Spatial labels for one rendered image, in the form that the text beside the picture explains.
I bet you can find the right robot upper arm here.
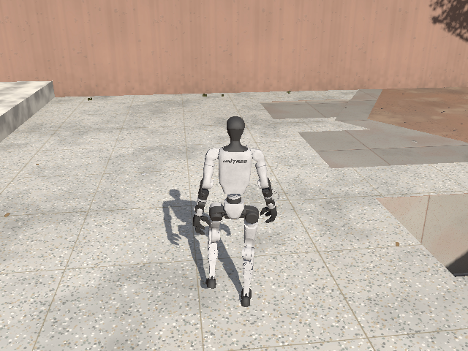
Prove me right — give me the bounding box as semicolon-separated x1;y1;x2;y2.
250;148;269;189

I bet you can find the robot left forearm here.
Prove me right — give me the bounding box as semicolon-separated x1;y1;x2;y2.
195;178;209;216

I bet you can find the left robot upper arm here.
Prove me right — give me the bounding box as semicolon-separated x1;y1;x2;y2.
202;148;220;189

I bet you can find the robot right forearm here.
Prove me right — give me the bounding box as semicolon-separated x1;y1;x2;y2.
262;178;276;209

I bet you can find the robot left hand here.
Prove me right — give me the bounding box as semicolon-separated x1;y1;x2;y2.
193;215;210;235

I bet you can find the robot left foot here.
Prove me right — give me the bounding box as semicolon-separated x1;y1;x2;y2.
205;277;216;289

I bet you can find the robot right hand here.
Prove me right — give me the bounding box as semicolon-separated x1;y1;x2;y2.
260;206;277;223

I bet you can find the humanoid robot torso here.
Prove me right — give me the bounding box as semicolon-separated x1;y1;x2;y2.
218;145;252;219

